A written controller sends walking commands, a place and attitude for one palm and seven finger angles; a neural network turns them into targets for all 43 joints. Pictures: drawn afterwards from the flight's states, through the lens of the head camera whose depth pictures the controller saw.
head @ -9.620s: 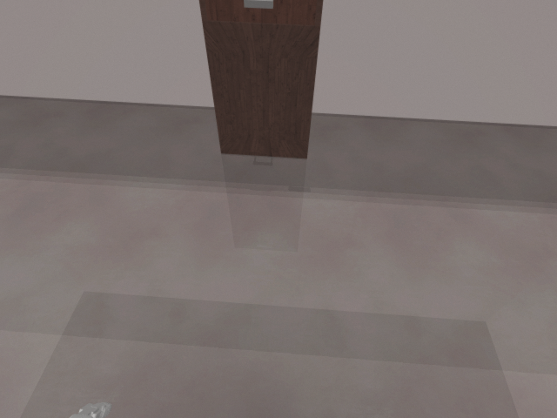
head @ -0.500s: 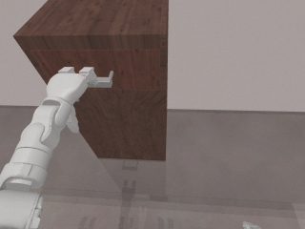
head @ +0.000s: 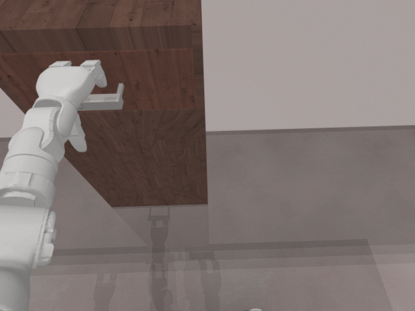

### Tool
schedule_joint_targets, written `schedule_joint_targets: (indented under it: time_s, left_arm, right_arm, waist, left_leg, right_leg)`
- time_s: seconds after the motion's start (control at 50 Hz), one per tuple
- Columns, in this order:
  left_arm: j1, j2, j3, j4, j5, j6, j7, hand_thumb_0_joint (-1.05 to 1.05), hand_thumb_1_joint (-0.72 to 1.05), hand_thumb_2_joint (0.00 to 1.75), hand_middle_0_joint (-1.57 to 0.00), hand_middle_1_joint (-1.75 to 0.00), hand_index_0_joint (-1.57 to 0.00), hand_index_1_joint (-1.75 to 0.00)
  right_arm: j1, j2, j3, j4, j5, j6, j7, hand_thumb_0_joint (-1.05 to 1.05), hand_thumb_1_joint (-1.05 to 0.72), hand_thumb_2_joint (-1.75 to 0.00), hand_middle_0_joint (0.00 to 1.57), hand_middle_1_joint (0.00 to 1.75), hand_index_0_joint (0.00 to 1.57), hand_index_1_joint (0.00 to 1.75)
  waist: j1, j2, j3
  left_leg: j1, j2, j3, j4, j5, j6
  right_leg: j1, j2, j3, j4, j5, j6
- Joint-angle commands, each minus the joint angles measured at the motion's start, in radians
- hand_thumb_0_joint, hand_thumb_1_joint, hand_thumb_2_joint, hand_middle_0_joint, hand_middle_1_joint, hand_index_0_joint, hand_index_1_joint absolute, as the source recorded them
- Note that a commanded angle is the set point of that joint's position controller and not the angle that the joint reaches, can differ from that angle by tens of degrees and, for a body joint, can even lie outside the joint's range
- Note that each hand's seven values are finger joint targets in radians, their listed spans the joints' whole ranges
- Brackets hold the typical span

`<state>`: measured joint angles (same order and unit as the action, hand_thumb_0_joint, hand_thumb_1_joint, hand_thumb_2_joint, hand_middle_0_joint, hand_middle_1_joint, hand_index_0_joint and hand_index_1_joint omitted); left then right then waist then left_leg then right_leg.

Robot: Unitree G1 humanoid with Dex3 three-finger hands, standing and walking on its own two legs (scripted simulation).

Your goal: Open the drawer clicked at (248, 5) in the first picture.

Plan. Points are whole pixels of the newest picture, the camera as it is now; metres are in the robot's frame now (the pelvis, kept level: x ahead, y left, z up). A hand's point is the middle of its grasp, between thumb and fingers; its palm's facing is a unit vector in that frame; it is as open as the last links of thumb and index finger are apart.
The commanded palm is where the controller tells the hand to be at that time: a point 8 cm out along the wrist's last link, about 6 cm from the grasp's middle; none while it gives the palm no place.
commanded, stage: move the hooked fingers above the handle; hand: left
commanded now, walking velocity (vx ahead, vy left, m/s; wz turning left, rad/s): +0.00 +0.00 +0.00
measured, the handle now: (99, 95) +0.58 +0.25 +0.04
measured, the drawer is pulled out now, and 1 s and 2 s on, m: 0.00 0.00 0.00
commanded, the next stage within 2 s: lower the fingers behind the handle in 0.92 s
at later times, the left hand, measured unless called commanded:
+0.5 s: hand (83, 96) +0.52 +0.26 +0.09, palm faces -0.08 -0.01 -1.00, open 13.9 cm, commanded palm +0.51 +0.26 +0.15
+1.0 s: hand (83, 96) +0.52 +0.25 +0.09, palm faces -0.07 -0.02 -1.00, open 13.9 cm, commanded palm +0.50 +0.26 +0.15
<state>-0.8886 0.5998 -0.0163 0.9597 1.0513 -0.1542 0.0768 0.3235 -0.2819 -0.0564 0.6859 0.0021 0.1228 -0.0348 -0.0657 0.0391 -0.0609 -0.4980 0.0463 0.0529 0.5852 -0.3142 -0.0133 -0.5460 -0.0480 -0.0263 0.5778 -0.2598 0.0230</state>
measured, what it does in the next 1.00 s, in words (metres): stands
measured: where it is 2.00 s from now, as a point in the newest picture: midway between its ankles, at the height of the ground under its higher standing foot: outside the picture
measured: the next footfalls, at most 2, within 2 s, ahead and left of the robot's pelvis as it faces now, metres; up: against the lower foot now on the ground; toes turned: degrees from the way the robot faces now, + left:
none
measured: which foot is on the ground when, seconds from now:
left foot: down 0.00-1.00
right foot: down 0.00-1.00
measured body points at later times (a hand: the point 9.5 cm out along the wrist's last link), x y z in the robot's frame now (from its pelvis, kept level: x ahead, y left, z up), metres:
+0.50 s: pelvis +0.01 +0.01 -0.01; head +0.11 +0.00 +0.43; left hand +0.52 +0.25 +0.15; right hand -0.02 -0.27 -0.13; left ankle -0.03 +0.13 -0.73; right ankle +0.00 -0.14 -0.73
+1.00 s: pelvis +0.01 +0.01 -0.01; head +0.11 +0.00 +0.43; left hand +0.52 +0.25 +0.15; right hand +0.02 -0.27 -0.13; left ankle -0.03 +0.13 -0.73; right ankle +0.00 -0.14 -0.73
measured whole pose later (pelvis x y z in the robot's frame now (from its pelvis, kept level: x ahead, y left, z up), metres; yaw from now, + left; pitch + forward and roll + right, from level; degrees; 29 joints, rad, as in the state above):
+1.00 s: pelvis +0.01 +0.01 -0.01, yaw -1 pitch +18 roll -1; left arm -0.98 0.66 0.03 1.05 1.08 -0.18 0.07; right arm 0.36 -0.27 -0.05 0.68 -0.01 0.13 -0.03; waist -0.11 0.04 -0.10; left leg -0.61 0.06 0.05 0.66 -0.36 0.00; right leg -0.64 -0.04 -0.02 0.61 -0.28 0.03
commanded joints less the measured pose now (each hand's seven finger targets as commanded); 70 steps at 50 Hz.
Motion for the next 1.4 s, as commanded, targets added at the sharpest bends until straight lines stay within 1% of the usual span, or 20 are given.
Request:
schedule_joint_targets:
  time_s: [0.0, 0.1, 0.2, 0.28, 0.36, 0.44, 0.5, 0.56, 0.6, 0.74, 0.78, 0.82, 0.88, 0.9, 1.0, 1.06, 1.18, 1.28, 1.32, 1.38]
  left_arm:
    - [-0.494, 0.313, 0.102, -0.165, -0.009, -0.003, 0.037, 0.00, -0.50, 0.30, -0.30, -1.20, -0.30, -1.20]
    - [-0.536, 0.342, 0.102, -0.095, 0.008, -0.005, 0.043, 0.00, -0.50, 0.30, -0.30, -1.20, -0.30, -1.20]
    - [-0.596, 0.366, 0.110, -0.070, 0.024, -0.008, 0.052, 0.00, -0.50, 0.30, -0.30, -1.20, -0.30, -1.20]
    - [-0.569, 0.366, 0.117, -0.086, 0.019, -0.011, 0.043, 0.00, -0.50, 0.30, -0.30, -1.20, -0.30, -1.20]
    - [-0.534, 0.399, 0.151, -0.079, 0.015, -0.011, 0.036, 0.00, -0.50, 0.30, -0.30, -1.20, -0.30, -1.20]
    - [-0.521, 0.361, 0.129, -0.134, 0.012, -0.019, 0.037, 0.00, -0.50, 0.30, -0.30, -1.20, -0.30, -1.20]
    - [-0.548, 0.370, 0.129, -0.104, 0.008, -0.015, 0.043, 0.00, -0.50, 0.30, -0.30, -1.20, -0.30, -1.20]
    - [-0.588, 0.377, 0.134, -0.157, 0.010, -0.026, 0.050, 0.00, -0.50, 0.30, -0.30, -1.20, -0.30, -1.20]
    - [-0.596, 0.324, 0.091, -0.120, 0.008, -0.015, 0.049, 0.00, -0.50, 0.30, -0.30, -1.20, -0.30, -1.20]
    - [-0.586, 0.325, 0.081, -0.061, 0.010, 0.006, 0.034, 0.00, -0.50, 0.30, -0.30, -1.20, -0.30, -1.20]
    - [-0.614, 0.343, 0.093, -0.103, 0.011, -0.006, 0.029, 0.00, -0.50, 0.30, -0.30, -1.20, -0.30, -1.20]
    - [-0.588, 0.299, 0.067, -0.098, 0.008, -0.009, 0.025, 0.00, -0.50, 0.30, -0.30, -1.20, -0.30, -1.20]
    - [-0.577, 0.371, 0.120, -0.101, 0.007, -0.018, 0.027, 0.00, -0.50, 0.30, -0.30, -1.20, -0.30, -1.20]
    - [-0.571, 0.326, 0.092, -0.111, 0.004, -0.018, 0.028, 0.00, -0.50, 0.30, -0.30, -1.20, -0.30, -1.20]
    - [-0.544, 0.363, 0.129, -0.135, 0.007, -0.015, 0.044, 0.00, -0.50, 0.30, -0.30, -1.20, -0.30, -1.20]
    - [-0.509, 0.344, 0.117, -0.082, 0.003, -0.004, 0.042, 0.00, -0.50, 0.30, -0.30, -1.20, -0.30, -1.20]
    - [-0.556, 0.335, 0.095, -0.093, 0.007, -0.032, 0.042, 0.00, -0.50, 0.30, -0.30, -1.20, -0.30, -1.20]
    - [-0.574, 0.373, 0.129, -0.100, 0.019, -0.055, 0.070, 0.00, -0.50, 0.30, -0.30, -1.20, -0.30, -1.20]
    - [-0.553, 0.347, 0.118, -0.101, 0.022, -0.052, 0.084, 0.00, -0.50, 0.30, -0.30, -1.20, -0.30, -1.20]
    - [-0.538, 0.340, 0.118, -0.060, 0.023, -0.032, 0.103, 0.00, -0.50, 0.30, -0.30, -1.20, -0.30, -1.20]
  right_arm:
    - [0.117, -0.147, -0.057, -0.061, -0.003, -0.010, -0.019, 0.00, -0.90, -0.90, 0.20, 0.30, 0.20, 0.30]
    - [0.144, -0.153, -0.053, -0.049, 0.001, -0.008, -0.024, 0.00, -0.90, -0.90, 0.20, 0.30, 0.20, 0.30]
    - [0.184, -0.156, -0.059, -0.035, -0.007, -0.014, -0.024, 0.00, -0.90, -0.90, 0.20, 0.30, 0.20, 0.30]
    - [0.199, -0.156, -0.060, -0.041, -0.011, -0.010, -0.019, 0.00, -0.90, -0.90, 0.20, 0.30, 0.20, 0.30]
    - [0.203, -0.163, -0.057, -0.039, -0.011, -0.002, -0.018, 0.00, -0.90, -0.90, 0.20, 0.30, 0.20, 0.30]
    - [0.194, -0.154, -0.061, -0.046, -0.010, 0.003, -0.012, 0.00, -0.90, -0.90, 0.20, 0.30, 0.20, 0.30]
    - [0.197, -0.161, -0.060, -0.034, -0.008, 0.006, -0.015, 0.00, -0.90, -0.90, 0.20, 0.30, 0.20, 0.30]
    - [0.196, -0.157, -0.060, -0.037, -0.013, 0.003, -0.014, 0.00, -0.90, -0.90, 0.20, 0.30, 0.20, 0.30]
    - [0.196, -0.152, -0.061, -0.029, -0.010, 0.002, -0.011, 0.00, -0.90, -0.90, 0.20, 0.30, 0.20, 0.30]
    - [0.194, -0.154, -0.052, -0.031, -0.007, 0.002, -0.013, 0.00, -0.90, -0.90, 0.20, 0.30, 0.20, 0.30]
    - [0.191, -0.154, -0.052, -0.038, -0.008, 0.001, -0.014, 0.00, -0.90, -0.90, 0.20, 0.30, 0.20, 0.30]
    - [0.186, -0.148, -0.054, -0.042, -0.008, 0.002, -0.014, 0.00, -0.90, -0.90, 0.20, 0.30, 0.20, 0.30]
    - [0.183, -0.153, -0.050, -0.047, -0.008, 0.005, -0.017, 0.00, -0.90, -0.90, 0.20, 0.30, 0.20, 0.30]
    - [0.181, -0.148, -0.052, -0.051, -0.010, 0.003, -0.015, 0.00, -0.90, -0.90, 0.20, 0.30, 0.20, 0.30]
    - [0.175, -0.148, -0.056, -0.050, -0.011, 0.005, -0.012, 0.00, -0.90, -0.90, 0.20, 0.30, 0.20, 0.30]
    - [0.181, -0.156, -0.054, -0.045, -0.008, 0.006, -0.014, 0.00, -0.90, -0.90, 0.20, 0.30, 0.20, 0.30]
    - [0.191, -0.157, -0.057, -0.034, -0.009, -0.001, -0.022, 0.00, -0.90, -0.90, 0.20, 0.30, 0.20, 0.30]
    - [0.202, -0.157, -0.059, -0.027, -0.016, -0.007, -0.024, 0.00, -0.90, -0.90, 0.20, 0.30, 0.20, 0.30]
    - [0.201, -0.151, -0.059, -0.030, -0.021, -0.009, -0.020, 0.00, -0.90, -0.90, 0.20, 0.30, 0.20, 0.30]
    - [0.209, -0.158, -0.060, -0.021, -0.023, -0.007, -0.014, 0.00, -0.90, -0.90, 0.20, 0.30, 0.20, 0.30]
  waist:
    - [-0.020, -0.005, -0.478]
    - [-0.042, 0.012, -0.427]
    - [-0.060, 0.049, -0.480]
    - [-0.045, 0.073, -0.535]
    - [-0.037, 0.031, -0.510]
    - [-0.033, 0.083, -0.512]
    - [-0.054, 0.034, -0.461]
    - [-0.047, 0.089, -0.523]
    - [-0.067, 0.075, -0.475]
    - [-0.068, 0.048, -0.462]
    - [-0.062, 0.067, -0.501]
    - [-0.066, 0.064, -0.484]
    - [-0.052, 0.055, -0.489]
    - [-0.052, 0.055, -0.501]
    - [-0.039, 0.069, -0.511]
    - [-0.050, 0.006, -0.466]
    - [-0.072, 0.032, -0.456]
    - [-0.069, 0.054, -0.496]
    - [-0.061, 0.088, -0.517]
    - [-0.069, 0.059, -0.501]
  left_leg:
    - [0.147, -0.068, 0.004, 0.000, 0.433, 0.054]
    - [0.097, -0.064, 0.002, 0.007, 0.384, 0.051]
    - [0.111, -0.059, -0.001, 0.038, 0.426, 0.051]
    - [0.140, -0.053, -0.004, 0.051, 0.495, 0.049]
    - [0.117, -0.048, -0.008, 0.047, 0.501, 0.050]
    - [0.158, -0.041, -0.011, 0.051, 0.542, 0.047]
    - [0.132, -0.041, -0.017, 0.043, 0.477, 0.048]
    - [0.179, -0.043, -0.020, 0.054, 0.535, 0.046]
    - [0.168, -0.043, -0.023, 0.056, 0.500, 0.044]
    - [0.141, -0.047, -0.022, 0.055, 0.468, 0.045]
    - [0.153, -0.048, -0.023, 0.060, 0.494, 0.046]
    - [0.160, -0.048, -0.021, 0.062, 0.488, 0.047]
    - [0.128, -0.051, -0.018, 0.059, 0.484, 0.047]
    - [0.138, -0.053, -0.016, 0.060, 0.493, 0.048]
    - [0.142, -0.050, -0.014, 0.064, 0.527, 0.047]
    - [0.101, -0.052, -0.008, 0.056, 0.467, 0.051]
    - [0.099, -0.056, -0.008, 0.057, 0.401, 0.052]
    - [0.095, -0.057, -0.016, 0.078, 0.417, 0.049]
    - [0.106, -0.057, -0.014, 0.089, 0.455, 0.046]
    - [0.087, -0.054, -0.016, 0.096, 0.451, 0.045]
  right_leg:
    - [0.266, 0.068, 0.002, -0.003, 0.402, -0.045]
    - [0.207, 0.073, 0.001, -0.001, 0.351, -0.045]
    - [0.172, 0.077, 0.003, 0.015, 0.361, -0.044]
    - [0.179, 0.080, 0.001, 0.025, 0.385, -0.044]
    - [0.187, 0.084, -0.005, 0.022, 0.388, -0.045]
    - [0.155, 0.086, -0.009, 0.023, 0.371, -0.044]
    - [0.136, 0.088, -0.014, 0.014, 0.338, -0.043]
    - [0.139, 0.087, -0.010, 0.021, 0.354, -0.047]
    - [0.107, 0.089, -0.015, 0.015, 0.330, -0.044]
    - [0.118, 0.086, -0.016, 0.017, 0.334, -0.045]
    - [0.138, 0.084, -0.010, 0.022, 0.356, -0.044]
    - [0.124, 0.086, -0.013, 0.019, 0.345, -0.044]
    - [0.157, 0.084, -0.008, 0.025, 0.367, -0.043]
    - [0.160, 0.084, -0.009, 0.025, 0.372, -0.043]
    - [0.172, 0.085, -0.010, 0.030, 0.391, -0.042]
    - [0.179, 0.085, -0.011, 0.019, 0.382, -0.042]
    - [0.144, 0.082, -0.003, 0.013, 0.341, -0.040]
    - [0.126, 0.082, -0.003, 0.037, 0.335, -0.042]
    - [0.117, 0.084, -0.007, 0.050, 0.350, -0.045]
    - [0.100, 0.085, -0.011, 0.054, 0.345, -0.041]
